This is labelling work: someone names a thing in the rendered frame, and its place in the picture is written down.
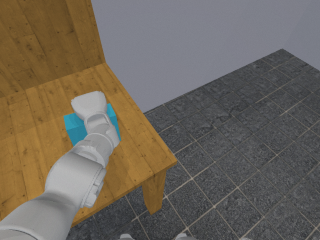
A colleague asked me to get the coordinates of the left robot upper arm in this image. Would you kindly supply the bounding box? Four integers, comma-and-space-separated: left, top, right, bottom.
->
0, 151, 107, 240

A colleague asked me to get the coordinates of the table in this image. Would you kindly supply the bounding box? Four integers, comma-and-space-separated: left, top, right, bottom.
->
0, 0, 177, 228

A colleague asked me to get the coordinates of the left robot forearm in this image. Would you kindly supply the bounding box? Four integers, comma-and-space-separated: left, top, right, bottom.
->
44, 111, 120, 191

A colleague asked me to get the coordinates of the sponge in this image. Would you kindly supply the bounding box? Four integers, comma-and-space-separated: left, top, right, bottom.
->
63, 103, 121, 146

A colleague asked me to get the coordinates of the robot left hand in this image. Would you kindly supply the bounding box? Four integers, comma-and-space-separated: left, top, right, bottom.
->
71, 91, 108, 121

